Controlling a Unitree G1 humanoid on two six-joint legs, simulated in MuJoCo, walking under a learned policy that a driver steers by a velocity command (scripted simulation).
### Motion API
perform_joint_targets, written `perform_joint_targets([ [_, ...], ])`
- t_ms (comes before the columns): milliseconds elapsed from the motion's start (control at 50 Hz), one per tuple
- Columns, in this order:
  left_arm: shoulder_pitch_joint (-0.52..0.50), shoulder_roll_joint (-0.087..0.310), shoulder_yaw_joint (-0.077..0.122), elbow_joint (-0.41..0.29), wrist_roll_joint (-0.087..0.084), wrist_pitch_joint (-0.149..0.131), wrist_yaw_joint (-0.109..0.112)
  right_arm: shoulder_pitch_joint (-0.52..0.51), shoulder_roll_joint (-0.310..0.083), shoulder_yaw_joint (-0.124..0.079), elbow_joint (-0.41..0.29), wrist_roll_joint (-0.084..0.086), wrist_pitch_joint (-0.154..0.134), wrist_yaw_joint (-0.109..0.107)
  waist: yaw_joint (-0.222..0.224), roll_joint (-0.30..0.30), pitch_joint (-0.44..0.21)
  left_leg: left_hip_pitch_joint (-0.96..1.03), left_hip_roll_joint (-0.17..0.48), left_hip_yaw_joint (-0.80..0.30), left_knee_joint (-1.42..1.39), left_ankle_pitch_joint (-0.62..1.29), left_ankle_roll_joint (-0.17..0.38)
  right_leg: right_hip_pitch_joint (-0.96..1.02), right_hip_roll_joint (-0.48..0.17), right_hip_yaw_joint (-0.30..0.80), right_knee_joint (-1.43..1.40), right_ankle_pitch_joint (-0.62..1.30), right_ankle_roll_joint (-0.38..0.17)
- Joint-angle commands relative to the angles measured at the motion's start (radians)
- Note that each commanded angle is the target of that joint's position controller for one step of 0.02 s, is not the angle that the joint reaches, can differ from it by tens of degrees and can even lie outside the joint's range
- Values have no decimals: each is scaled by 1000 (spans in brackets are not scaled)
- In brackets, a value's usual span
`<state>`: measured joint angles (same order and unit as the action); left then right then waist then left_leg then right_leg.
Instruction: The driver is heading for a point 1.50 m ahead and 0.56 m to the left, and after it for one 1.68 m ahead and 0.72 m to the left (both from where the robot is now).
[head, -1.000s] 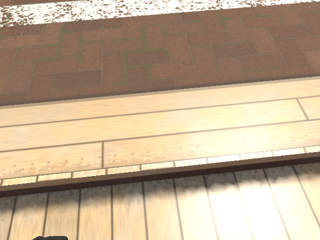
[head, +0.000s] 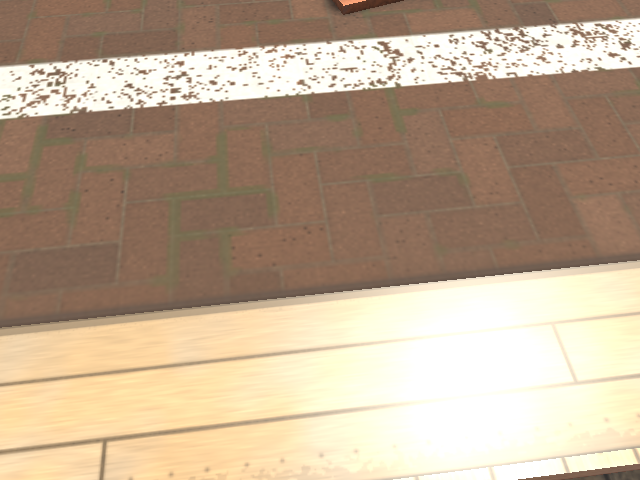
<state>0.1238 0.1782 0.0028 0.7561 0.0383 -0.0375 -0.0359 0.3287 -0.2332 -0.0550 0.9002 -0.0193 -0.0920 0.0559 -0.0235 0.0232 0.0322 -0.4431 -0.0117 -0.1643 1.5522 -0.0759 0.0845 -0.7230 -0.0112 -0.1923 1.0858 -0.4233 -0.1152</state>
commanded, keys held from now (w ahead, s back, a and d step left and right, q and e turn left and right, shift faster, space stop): w+q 1.00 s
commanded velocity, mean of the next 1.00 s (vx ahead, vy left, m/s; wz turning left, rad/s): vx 0.50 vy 0.00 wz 0.52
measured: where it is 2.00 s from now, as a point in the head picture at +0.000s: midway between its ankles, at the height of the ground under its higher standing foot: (186, 193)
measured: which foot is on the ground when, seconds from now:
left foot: up 0.00-0.46, down 0.48-0.84, up 0.86-1.00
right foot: down 0.00-0.50, up 0.52-0.82, down 0.84-1.00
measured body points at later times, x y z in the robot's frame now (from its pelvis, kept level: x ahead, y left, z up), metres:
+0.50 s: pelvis +0.32 -0.01 +0.09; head +0.32 -0.04 +0.54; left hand +0.19 +0.19 -0.04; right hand +0.57 -0.19 +0.00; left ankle +0.39 +0.08 -0.52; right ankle +0.11 -0.08 -0.59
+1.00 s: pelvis +0.62 -0.02 +0.21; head +0.61 -0.04 +0.66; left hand +0.57 +0.23 +0.09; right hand +0.85 -0.18 +0.09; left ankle +0.52 +0.08 -0.39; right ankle +0.67 -0.12 -0.52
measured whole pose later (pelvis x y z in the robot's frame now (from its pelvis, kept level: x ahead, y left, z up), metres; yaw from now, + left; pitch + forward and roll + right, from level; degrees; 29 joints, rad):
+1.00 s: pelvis +0.62 -0.02 +0.21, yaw +32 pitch +4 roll +0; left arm 0.26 0.19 -0.02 0.89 0.04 -0.10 0.01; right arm 0.22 -0.28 -0.05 0.90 -0.06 -0.11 0.06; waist 0.02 0.04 -0.13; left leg -0.71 -0.02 -0.06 1.43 -0.21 0.04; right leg -0.33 -0.04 -0.09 0.55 -0.30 0.00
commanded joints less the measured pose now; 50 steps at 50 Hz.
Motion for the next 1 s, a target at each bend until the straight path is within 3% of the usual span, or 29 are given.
perform_joint_targets([
  [20, 132, -4, -5, 126, 35, -50, -37, 35, 54, 37, -94, -14, -16, 50, -9, -21, -78, -451, 0, -138, 458, 152, 155, 231, -284, 592, -647, -24, -41],
  [40, 96, -44, -18, 152, 33, -53, -35, 36, 101, 56, -92, -7, -13, 54, -42, 2, -57, -505, 12, -154, 446, 159, 197, 203, -265, 520, -676, 11, -27],
  [100, 20, -13, -21, 176, 51, -73, -28, -27, 0, 33, -115, 20, 8, 51, -107, 3, -89, -534, 36, -68, 300, 176, 174, 178, -208, 252, -769, 103, 55],
  [180, 281, 47, -22, 262, 80, -87, -3, -183, -4, 31, -125, 20, 1, 63, -10, -115, -107, -745, -6, 58, 474, 95, 149, 423, -141, 101, -775, 356, 106],
  [240, 474, 44, -38, 351, 108, -74, -8, -291, 7, 48, -148, 30, -9, 33, 40, -93, -54, -1082, -22, 4, 525, 1, 178, 750, -216, 156, -749, 495, 86],
  [320, 528, 29, -64, 399, 142, -56, -38, -462, -4, 58, -212, 44, -5, 16, 37, -31, -50, -1138, -26, 85, 348, 18, 201, 811, -226, 85, -794, 673, 102],
  [360, 577, 47, -65, 415, 132, -55, -29, -522, -1, 57, -245, 50, 12, 6, 39, -100, -51, -1084, -34, 151, 233, 30, 169, 802, -209, 43, -824, 799, 129],
  [400, 347, 137, -55, 299, 92, -60, -51, -468, -34, 45, -242, 40, 55, 15, -74, -111, -97, -531, -62, 369, -45, -57, 129, 442, -164, -140, -875, 1306, 184],
  [440, 352, 314, -25, 262, 37, -122, -41, -292, -93, 5, -206, 23, 75, 21, -171, -195, -44, -25, -177, 440, -155, -257, 20, 237, -281, -95, -731, 1958, 172],
  [460, 305, 416, 10, 252, 16, -126, -42, -144, -128, -13, -164, 26, 69, 15, -222, -218, -11, 25, -216, 420, -332, -290, 9, 319, -311, -72, -598, 2070, 177],
  [480, 195, 459, 38, 239, 32, -117, -56, 130, -191, -49, -50, 41, 51, -2, -306, -138, -42, 226, -226, 321, -584, -187, 45, 282, -293, -58, -281, 1967, 200],
  [500, 291, 297, 6, 281, 121, -104, -104, 452, -170, -50, 100, -4, 72, -36, -284, 54, -301, 668, -82, -81, -524, 281, 260, -33, -207, 10, 378, 965, 253],
  [520, 299, 210, 11, 240, 27, -86, -144, 494, -143, -21, 90, -55, 80, -8, -244, 126, -519, 644, 126, -578, -812, 383, 462, -132, 56, 277, 850, 133, 232],
  [540, 178, 126, 3, 171, -33, -88, -134, 422, -161, -37, 103, -58, 55, -17, -235, 51, -274, 399, 162, -720, -967, 37, 401, -289, 87, 409, 985, 221, 145],
  [560, 92, 95, -2, 134, -10, -100, -95, 261, -120, -20, 100, -16, 21, -7, -171, -6, -95, 236, 144, -637, -978, -177, 363, -388, 83, 415, 1017, 205, 105],
  [580, 110, 56, -15, 105, 57, -90, -56, 73, -38, 12, 81, -6, 0, -2, -61, -60, -123, 119, 110, -566, -1024, -330, 343, -382, 72, 437, 962, 218, 45],
  [600, 86, 28, -33, 56, 93, -73, -35, -48, 22, 45, 92, -18, -7, 1, 18, -55, -87, -41, 78, -522, -1072, -427, 327, -352, 59, 429, 977, 209, -9],
  [640, 96, 90, -25, 38, 74, -43, -5, -218, 51, 75, 83, -18, -22, 4, 121, -100, -35, -257, 12, -357, -1107, -423, 249, -293, 13, 374, 806, 149, -17],
  [680, 55, 164, -1, -5, 19, -68, 29, -314, -26, 65, -8, -16, -79, -6, 139, -69, -61, -473, -69, -143, -1149, -279, 165, 77, -53, 277, 462, 181, 81],
  [700, 31, 192, 6, -23, 19, -74, 34, -291, -64, 60, -25, -17, -102, -21, 132, -73, -90, -531, -90, -81, -1146, -175, 119, 260, -86, 249, 280, 216, 145],
  [740, -26, 127, -14, -46, 2, -62, 22, -198, -168, 21, -27, 10, -102, -37, 94, -56, -70, -623, -121, -32, -1142, -208, 75, 582, -79, 183, -97, 162, 261],
  [780, -31, 88, -34, -23, 9, -34, -8, -35, -175, 3, -2, 5, -73, -4, 28, 8, -42, -278, -26, -154, -1054, -247, 132, 440, -31, 141, -316, 183, 256],
  [820, -47, 158, -4, -37, 0, -61, 8, 82, -127, -2, 9, -11, -69, 23, 4, 58, -102, 20, 44, -292, -912, 40, 130, 423, -5, 172, -461, 247, 156],
  [840, 127, 219, 21, 4, -7, -94, 25, 115, -41, 14, 9, -27, -80, 24, 56, -49, -261, -24, -26, -243, -635, 135, 57, 669, -118, 311, -414, 402, -14],
  [860, 311, 310, 31, 19, -12, -105, 25, 230, 78, 46, -36, -45, -94, 20, 64, -403, -548, -373, -186, -86, -298, -309, -46, 1125, -409, 844, -539, 577, -383],
  [880, 384, 316, 46, 71, 8, -90, 28, 40, -14, 22, -65, -29, -78, 19, 153, -334, -377, -668, -158, -20, -14, -481, -69, 1108, -459, 1103, -715, 418, -362],
  [900, 294, 282, 45, 84, 7, -90, 31, -67, -21, 17, -86, -20, -56, 4, 124, -170, -194, -770, -98, -5, 116, -289, -52, 928, -425, 925, -725, 243, -252],
  [960, 81, -1, -33, 59, -1, -83, 45, -116, -11, 24, -54, -57, -22, 3, 29, -82, -116, -520, 69, 44, -85, -62, -39, 600, -301, 516, -830, 256, -120],
  [1000, 70, 12, -23, 71, -2, -83, 65, -193, -18, 13, -73, -43, -17, 28, 28, -101, -104, -462, 92, 72, -205, -97, -46, 578, -271, 382, -890, 323, -104],
])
